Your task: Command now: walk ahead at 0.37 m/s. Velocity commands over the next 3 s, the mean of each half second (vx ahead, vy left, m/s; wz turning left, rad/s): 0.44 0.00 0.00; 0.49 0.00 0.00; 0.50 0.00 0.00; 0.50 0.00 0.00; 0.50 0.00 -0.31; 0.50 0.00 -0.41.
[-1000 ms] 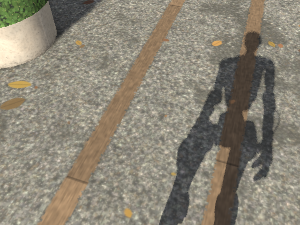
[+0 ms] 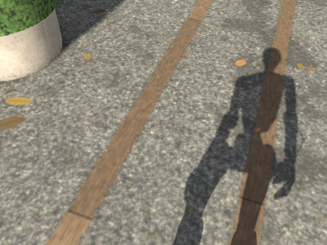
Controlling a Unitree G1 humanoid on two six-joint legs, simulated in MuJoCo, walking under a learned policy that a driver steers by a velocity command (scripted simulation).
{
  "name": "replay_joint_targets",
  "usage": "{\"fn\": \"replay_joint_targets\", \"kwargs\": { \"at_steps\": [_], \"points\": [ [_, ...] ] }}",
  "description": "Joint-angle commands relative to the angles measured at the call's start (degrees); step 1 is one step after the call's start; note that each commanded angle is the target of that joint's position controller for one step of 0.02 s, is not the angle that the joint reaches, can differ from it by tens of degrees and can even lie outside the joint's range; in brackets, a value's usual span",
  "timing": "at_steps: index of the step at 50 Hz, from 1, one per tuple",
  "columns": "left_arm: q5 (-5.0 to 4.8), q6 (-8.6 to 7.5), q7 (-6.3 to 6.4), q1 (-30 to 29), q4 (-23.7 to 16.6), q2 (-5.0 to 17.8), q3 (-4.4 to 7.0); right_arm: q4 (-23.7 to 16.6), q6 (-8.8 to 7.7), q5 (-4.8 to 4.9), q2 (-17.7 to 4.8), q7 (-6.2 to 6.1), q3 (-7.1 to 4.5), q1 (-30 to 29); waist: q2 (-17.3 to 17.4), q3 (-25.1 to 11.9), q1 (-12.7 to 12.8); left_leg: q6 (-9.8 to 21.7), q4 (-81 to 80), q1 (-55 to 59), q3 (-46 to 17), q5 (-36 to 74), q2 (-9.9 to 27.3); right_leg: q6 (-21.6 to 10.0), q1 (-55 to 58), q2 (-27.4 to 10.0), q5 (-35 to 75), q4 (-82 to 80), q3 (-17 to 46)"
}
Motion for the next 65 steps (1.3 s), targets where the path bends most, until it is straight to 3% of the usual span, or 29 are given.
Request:
{"fn": "replay_joint_targets", "kwargs": {
  "at_steps": [1,2,3,5,6,8,13,19,22,23,24,25,26,27,29,32,34,41,46,49,51,52,53,54,55,56,57,59,65],
  "points": [
    [0.05,-1.27,0.14,-13.0,-8.8,5.0,0.25,4.7,-0.43,-0.38,-13.4,0.46,-4.4,24.0,17.6,3.8,-12.3,6.2,-23.4,25.3,-27.2,2.9,14.3,-1.9,-28.7,3.1,12.4,17.9,-4.0],
    [-0.15,-2.39,0.23,-11.7,-9.8,3.4,-0.24,3.8,-0.74,-1.59,-13.4,1.05,-3.8,23.9,21.1,2.5,-10.0,10.5,-28.3,26.6,-45.9,4.1,22.4,-2.0,-36.7,4.9,-0.9,31.0,0.6],
    [-0.53,-3.06,-0.18,-11.0,-9.6,4.8,0.01,1.7,-1.16,-1.85,-9.2,0.91,-2.46,16.4,11.7,6.9,-6.0,9.7,-27.1,23.0,-41.2,8.3,23.2,-3.4,-40.1,0.8,1.1,38.5,3.7],
    [-0.29,-3.43,-0.69,-9.7,-9.0,5.3,0.57,-0.8,-0.91,-1.4,-7.0,1.28,-1.38,9.0,4.7,7.7,-2.5,6.0,-27.2,20.3,-24.8,19.8,18.1,-4.5,-39.7,-3.1,11.3,37.2,2.4],
    [0.35,-3.28,-0.68,-10.5,-9.0,7.0,1.54,-0.7,-0.31,-1.39,-5.4,1.37,-0.76,8.6,4.4,7.1,-2.1,3.7,-27.0,20.7,-18.4,26.8,15.3,-4.5,-38.7,-4.4,14.0,34.4,0.7],
    [0.38,-2.45,-1.37,-11.2,-9.4,5.4,1.93,0.5,0.98,-1.94,-3.8,0.99,0.04,12.4,6.8,5.2,-2.3,1.7,-26.5,20.9,-12.0,35.1,12.4,-3.9,-37.0,-4.7,16.5,32.6,-2.2],
    [0.73,-1.45,-1.73,-26.7,-16.1,2.3,0.4,-0.8,1.38,-2.66,-7.7,-0.87,0.13,12.3,5.6,9.4,-3.9,2.0,-30.8,12.9,-7.9,37.3,11.0,-1.3,-35.4,-3.5,25.0,13.6,-5.7],
    [0.04,-2.09,-3.01,-35.5,-20.6,5.0,0.09,-0.8,0.94,-1.43,-10.6,-1.38,-1.12,13.9,7.2,10.0,-3.4,2.1,-30.8,18.3,-6.3,42.4,14.1,-3.9,-29.3,-0.9,28.1,-2.1,-6.4],
    [0.13,-2.43,-2.88,-27.9,-19.6,8.9,1.88,-1.5,1.65,-2.39,-12.4,-1.23,-1.98,11.4,10.5,1.5,2.2,0.8,-18.6,24.2,-5.0,69.7,14.8,-7.0,-17.3,3.2,23.7,-2.8,-7.9],
    [-0.01,-2.32,-2.49,-18.2,-16.8,11.2,3.16,-2.0,2.26,-2.78,-12.5,-1.03,-2.05,9.7,11.2,-3.9,6.9,-0.1,-7.7,22.5,-3.9,74.9,13.4,-8.6,-6.2,4.6,23.9,-4.3,-8.3],
    [0.23,-1.86,-1.86,-6.9,-13.7,13.8,4.27,-3.3,2.19,-3.1,-12.2,-0.58,-1.68,7.2,10.0,-10.3,11.8,-1.4,6.5,11.2,-3.9,65.8,11.5,-11.1,11.8,-0.6,24.7,-3.9,-2.5],
    [2.21,-1.5,-1.47,1.8,-12.0,18.8,5.35,-4.2,1.28,-3.58,-4.7,0.35,0.24,12.9,-4.8,-20.6,9.0,-4.6,31.8,-10.8,-2.9,26.4,1.2,-19.7,34.1,-16.9,18.0,-5.0,22.9],
    [2.82,-1.57,-1.84,0.7,-11.1,14.9,4.13,-2.7,-0.61,-1.59,-3.5,1.09,0.72,15.6,-10.6,-25.6,7.4,-3.9,45.2,-20.5,-11.4,-5.8,-3.3,-23.8,36.2,-23.2,11.6,-16.7,43.6],
    [1.84,-1.91,-2.03,-6.2,-11.6,11.3,3.1,-5.1,-1.65,0.22,-9.0,1.23,-0.72,9.0,-7.6,-12.9,5.7,-2.4,47.2,-25.9,-11.2,-3.2,0.9,-20.0,25.3,-20.2,9.0,-19.8,36.2],
    [1.8,-2.7,-2.96,-16.5,-13.3,6.5,1.42,-7.5,-1.42,0.48,-10.7,0.25,-1.6,0.8,2.6,-2.1,1.1,-2.1,41.6,-21.9,-7.4,6.5,6.7,-15.6,4.4,-15.7,18.2,-23.8,19.1],
    [2.32,-3.12,-3.55,-16.6,-11.5,5.6,0.85,-6.9,1.17,-0.48,-7.0,-0.69,-1.98,4.5,-0.3,0.2,-3.2,-2.8,34.6,-14.4,-6.5,9.4,9.9,-13.9,-7.3,-10.7,21.8,-28.0,8.9],
    [2.38,-3.31,-2.98,-14.3,-10.1,7.6,1.08,-8.6,1.81,-1.06,-7.7,-1.08,-2.36,1.5,-0.9,2.4,-3.4,-4.1,30.1,-17.1,-5.6,12.2,10.8,-14.5,-9.6,-10.0,23.5,-29.7,5.9],
    [1.55,-2.19,-0.75,-5.2,-8.1,11.4,1.69,-14.2,1.02,-1.45,-7.6,-0.55,-2.23,-16.2,-0.2,3.5,1.9,-6.1,3.7,-23.4,-3.0,30.2,9.4,-11.8,-0.6,-9.2,26.4,-29.4,2.3],
    [0.98,-1.05,-0.57,-0.7,-6.3,12.1,2.06,-17.2,0.51,-0.64,-8.0,1.2,-1.77,-23.9,-1.0,5.2,4.2,-5.3,-5.2,-23.6,-2.3,26.3,7.5,-11.2,8.1,-12.5,25.2,-25.6,2.8],
    [0.88,-0.23,-0.33,-1.9,-6.3,13.2,2.63,-17.5,-0.23,-0.61,-10.1,2.04,-2.4,-21.3,-2.4,3.4,1.4,-2.9,-8.5,-17.5,-1.3,20.1,5.7,-9.7,11.3,-14.3,32.7,-20.4,3.4],
    [1.48,0.28,-0.36,-4.1,-7.2,11.9,2.07,-13.0,-0.47,-0.78,-14.6,1.65,-4.85,-6.2,-1.4,-5.7,-6.1,0.1,-9.7,3.3,0.5,20.4,3.1,-7.1,7.2,-9.5,47.5,-2.9,-0.7],
    [2.67,0.06,-0.36,-3.8,-9.0,9.5,0.93,-10.9,-0.32,-1.56,-19.9,1.08,-6.18,5.2,6.3,-15.2,-9.3,4.3,-9.1,21.3,-13.3,21.6,15.0,-4.8,-5.2,-5.3,32.5,17.1,-4.3],
    [1.74,-1.36,-1.0,3.2,-8.7,1.8,-1.07,-9.6,-0.07,-2.06,-22.4,1.71,-6.56,7.5,22.0,-21.2,-5.2,12.6,-17.0,38.2,-39.8,11.2,25.4,-2.0,-27.5,4.8,-3.6,34.2,-2.3],
    [0.41,-2.61,-1.15,-0.2,-8.3,8.9,0.42,-10.3,-0.25,-1.82,-16.2,1.85,-4.93,5.7,14.6,-18.1,-6.6,10.2,-19.9,35.5,-41.1,7.0,23.8,-3.2,-33.6,1.5,-4.9,40.9,4.7],
    [-0.52,-3.27,-1.28,-5.6,-10.0,11.8,1.24,-11.4,-0.35,-1.58,-13.8,1.75,-4.11,0.2,11.2,-10.7,-5.6,7.7,-20.5,27.8,-32.1,11.1,22.2,-4.2,-36.1,-1.3,0.6,41.1,3.5],
    [-0.19,-3.23,-0.85,-8.1,-10.5,11.5,1.33,-12.5,-0.28,-1.69,-12.6,1.87,-3.54,-4.9,5.9,-7.0,-3.5,6.7,-22.0,19.6,-25.3,17.9,20.0,-3.9,-33.3,-4.3,6.1,38.7,2.0],
    [0.71,-2.8,-0.54,-9.4,-10.7,10.8,1.71,-12.8,-0.28,-1.97,-11.3,2.1,-3.18,-7.4,4.6,-4.1,-2.1,6.2,-23.9,13.4,-20.6,21.9,17.9,-3.5,-31.1,-5.9,9.3,35.4,1.5],
    [0.96,-1.27,-0.49,-7.3,-10.3,8.4,1.82,-11.8,-0.43,-2.42,-9.7,2.35,-2.73,-7.5,6.3,-2.9,0.3,5.9,-27.1,8.0,-15.2,24.9,15.1,-3.0,-26.0,-7.5,12.3,31.6,1.3],
    [1.77,-0.11,-0.29,-16.4,-13.5,7.6,2.31,-8.8,0.06,-2.23,-12.6,0.61,-3.41,-1.6,5.0,1.4,-0.7,6.4,-30.5,8.7,-9.3,30.2,14.5,-0.5,-34.1,-7.9,24.0,17.6,0.3]
  ]
}}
